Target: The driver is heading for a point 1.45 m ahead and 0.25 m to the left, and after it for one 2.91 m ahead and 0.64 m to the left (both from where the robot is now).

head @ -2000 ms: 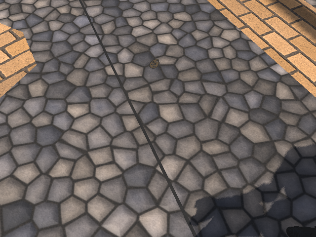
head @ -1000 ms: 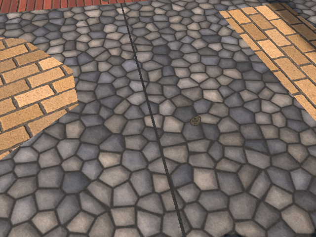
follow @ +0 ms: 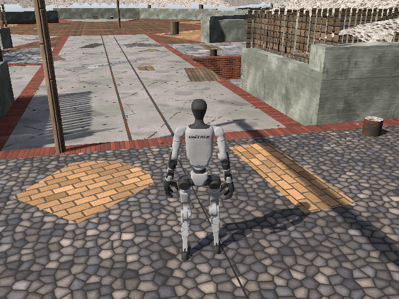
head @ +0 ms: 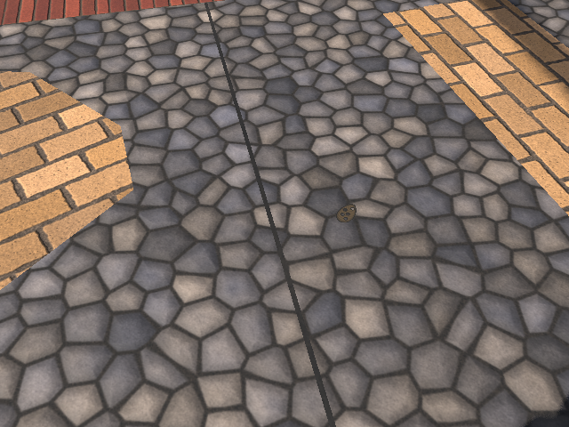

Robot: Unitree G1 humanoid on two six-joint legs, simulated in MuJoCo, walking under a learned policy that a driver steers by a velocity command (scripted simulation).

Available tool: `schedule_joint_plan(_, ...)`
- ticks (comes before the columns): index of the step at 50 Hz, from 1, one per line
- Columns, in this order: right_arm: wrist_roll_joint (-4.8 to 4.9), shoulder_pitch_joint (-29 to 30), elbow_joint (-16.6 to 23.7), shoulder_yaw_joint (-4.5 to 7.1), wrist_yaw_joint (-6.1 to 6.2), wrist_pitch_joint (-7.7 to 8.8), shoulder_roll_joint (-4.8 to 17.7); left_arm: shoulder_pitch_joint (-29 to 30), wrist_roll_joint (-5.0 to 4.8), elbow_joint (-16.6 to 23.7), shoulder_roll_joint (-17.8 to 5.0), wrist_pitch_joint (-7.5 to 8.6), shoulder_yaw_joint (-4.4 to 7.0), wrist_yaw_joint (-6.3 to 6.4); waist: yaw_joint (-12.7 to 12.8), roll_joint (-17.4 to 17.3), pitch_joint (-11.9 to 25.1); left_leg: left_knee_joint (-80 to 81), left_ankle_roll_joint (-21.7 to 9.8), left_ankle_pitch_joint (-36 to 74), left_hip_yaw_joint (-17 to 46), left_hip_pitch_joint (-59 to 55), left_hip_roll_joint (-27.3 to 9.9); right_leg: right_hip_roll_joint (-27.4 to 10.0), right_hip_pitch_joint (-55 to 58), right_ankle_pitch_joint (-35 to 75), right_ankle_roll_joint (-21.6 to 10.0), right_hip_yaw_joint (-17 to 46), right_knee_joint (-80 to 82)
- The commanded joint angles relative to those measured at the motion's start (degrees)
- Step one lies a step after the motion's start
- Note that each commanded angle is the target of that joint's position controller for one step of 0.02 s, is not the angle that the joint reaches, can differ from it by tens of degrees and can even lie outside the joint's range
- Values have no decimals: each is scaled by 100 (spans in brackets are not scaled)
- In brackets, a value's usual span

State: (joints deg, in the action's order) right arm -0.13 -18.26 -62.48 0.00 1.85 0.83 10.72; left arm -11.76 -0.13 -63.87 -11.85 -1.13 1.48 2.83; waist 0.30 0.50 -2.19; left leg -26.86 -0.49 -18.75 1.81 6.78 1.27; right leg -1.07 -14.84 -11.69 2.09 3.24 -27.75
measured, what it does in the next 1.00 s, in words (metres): shifts its weight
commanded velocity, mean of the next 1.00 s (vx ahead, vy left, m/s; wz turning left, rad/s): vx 0.05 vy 0.00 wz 0.00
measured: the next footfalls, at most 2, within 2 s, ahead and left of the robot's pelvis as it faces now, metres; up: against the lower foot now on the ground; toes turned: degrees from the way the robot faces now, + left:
left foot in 1.48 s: +0.46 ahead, +0.10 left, +0.00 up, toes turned +2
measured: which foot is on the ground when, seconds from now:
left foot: down 0.00-1.00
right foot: down 0.00-1.00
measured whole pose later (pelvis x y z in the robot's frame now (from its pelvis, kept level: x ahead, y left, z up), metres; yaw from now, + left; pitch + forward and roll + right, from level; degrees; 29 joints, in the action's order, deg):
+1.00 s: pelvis +0.05 -0.03 -0.01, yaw +0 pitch +0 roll +0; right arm 1.9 -27.1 -61.2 2.0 1.9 2.3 11.5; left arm -17.3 -1.8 -62.9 -11.0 4.3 1.7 0.5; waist -1.0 -1.8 0.6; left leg -29.7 -0.2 -24.8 2.4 5.0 -1.3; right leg 0.4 -16.0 -21.0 -3.2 -2.8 -34.8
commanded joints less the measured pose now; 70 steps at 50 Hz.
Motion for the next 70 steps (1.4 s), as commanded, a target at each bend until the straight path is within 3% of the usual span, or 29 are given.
schedule_joint_plan(1, 3, -459, 54, 81, 17, 26, 527, -184, -1, 111, -558, 33, 75, 18, -3, -61, -133, 645, -44, 789, 87, 817, -146, -6, 533, 742, -172, -63, 273)
schedule_joint_plan(38, 25, -931, 21, 74, 37, 50, 316, -504, -21, 72, -387, 43, 37, 32, -10, -67, -220, 591, -23, 749, 12, 886, -149, 24, 461, 762, -208, -50, 210)
schedule_joint_plan(39, 24, -1042, -38, 63, 43, 43, 256, -598, -15, 18, -309, 38, 18, 33, -13, -99, -84, 652, -45, 179, -25, 838, -109, 103, 528, 225, -208, -139, 195)
schedule_joint_plan(41, 86, -1013, 15, 144, 85, 13, 490, -603, -61, 15, -338, 43, 45, 42, -47, -358, -338, 803, -299, -1671, 206, 1051, -176, 427, 121, -1506, -256, -471, -219)
schedule_joint_plan(43, 151, -1162, 106, 237, 104, 53, 766, -301, -63, 189, -276, 178, 39, -6, -216, -755, -778, 1325, -748, -2960, 1136, 1112, -828, 477, -706, -1892, -318, -612, -901)
schedule_joint_plan(44, 187, -1183, 142, 318, 96, 108, 985, -164, -83, 288, -157, 294, 11, -62, -266, -1093, -948, 1653, -1038, -3116, 1835, 1001, -1383, 377, -1064, -1419, -333, -684, -1488)
schedule_joint_plan(45, 201, -1107, 194, 370, 89, 159, 1082, -37, -103, 377, -146, 408, 2, -120, -278, -1149, -1137, 1833, -1283, -2963, 2323, 1050, -1793, 115, -1309, -1229, -413, -515, -1856)
schedule_joint_plan(47, 181, -821, 326, 354, 48, 236, 932, -73, -184, 471, -175, 594, 16, -222, -97, -1041, -1256, 1693, -1249, -2133, 2196, 863, -1839, -116, -1417, -1521, -596, -416, -1535)
schedule_joint_plan(49, 242, -491, 450, 339, -2, 217, 869, -924, -210, 149, -200, 684, 92, -275, 322, -765, -922, 1052, -861, -1363, 1274, 1327, -1234, 197, 267, -847, -624, -760, -143)
schedule_joint_plan(50, 223, -387, 529, 324, -14, 237, 846, -1504, -166, -72, -357, 680, 190, -285, 511, -462, -640, 331, -699, -495, 840, 1664, -864, 256, 1151, -453, -581, -573, 37)
schedule_joint_plan(51, 181, -211, 669, 234, -32, 306, 556, -2359, -153, -206, -848, 691, 354, -272, 832, 764, -256, -1653, -338, 138, -39, 2393, -186, -742, 2037, -1017, -958, 1106, 873)
schedule_joint_plan(52, 201, -265, 869, 150, -18, 430, 204, -3018, -121, -243, -1355, 750, 427, -350, 888, 1922, 167, -3379, -193, -1111, -100, 3390, 313, -1977, 2627, -1642, -1731, 3718, 1885)
schedule_joint_plan(53, 294, -224, 896, 201, -53, 521, 414, -2405, -39, -117, -914, 824, 267, -348, 504, 1054, -168, -4416, -321, -1031, 470, 3786, -72, -2225, 2214, -1893, -1804, 3989, 1952)
schedule_joint_plan(54, 326, -102, 924, 217, -115, 581, 494, -1817, -56, 95, -656, 857, 191, -353, 316, 608, -526, -4675, -468, -461, 516, 3961, -360, -2022, 1848, -1636, -1632, 3166, 1903)
schedule_joint_plan(55, 277, -67, 898, 247, -138, 621, 525, -1446, -48, 235, -576, 852, 143, -381, 189, 370, -524, -4489, -539, 84, 418, 3879, -584, -1715, 1674, -1223, -1442, 2407, 1967)
schedule_joint_plan(57, 192, 136, 914, 395, -177, 619, 781, -1411, -21, 274, -317, 773, 40, -392, 133, 353, -490, -3913, -501, 655, 166, 3623, -802, -1201, 1602, 105, -1139, 1228, 2022)
schedule_joint_plan(58, 192, 156, 911, 406, -214, 585, 702, -1605, -3, 231, -285, 734, 18, -365, 144, 450, -410, -3750, -442, 776, 35, 3529, -809, -1075, 1638, 626, -1100, 911, 2005)
schedule_joint_plan(60, 174, 443, 1008, 374, -258, 506, 481, -1882, 10, 190, -430, 682, 20, -290, 172, 368, -406, -3397, -268, 945, -149, 3680, -816, -1041, 1667, 1295, -1175, 607, 2024)
schedule_joint_plan(63, 151, 1427, 1414, 278, -267, 489, 320, -1821, 47, 319, -672, 624, 44, -190, 291, 276, -620, -2155, -73, 1424, -261, 3728, -758, -1049, 1360, 1396, -1257, 381, 2216)
schedule_joint_plan(67, 192, 2203, 1705, 224, -357, 516, 418, -2031, -27, 347, -833, 618, 103, -148, 413, 413, -762, -1004, -95, 1986, -457, 3152, -510, -1096, 1187, 1291, -1261, 126, 2376)
schedule_joint_plan(70, 203, 2406, 1861, 242, -440, 558, 565, -2011, -90, 340, -869, 597, 157, -138, 253, 416, -759, -561, -322, 1916, -365, 2995, -450, -1314, 1711, 1840, -1156, 9, 2128)
Velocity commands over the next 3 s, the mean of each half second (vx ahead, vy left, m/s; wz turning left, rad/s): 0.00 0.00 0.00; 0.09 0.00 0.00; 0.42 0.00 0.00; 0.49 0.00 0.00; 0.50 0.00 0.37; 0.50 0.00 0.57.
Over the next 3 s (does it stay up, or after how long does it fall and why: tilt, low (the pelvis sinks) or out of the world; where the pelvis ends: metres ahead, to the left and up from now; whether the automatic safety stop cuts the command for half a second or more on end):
stays up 1.11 0.10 0.01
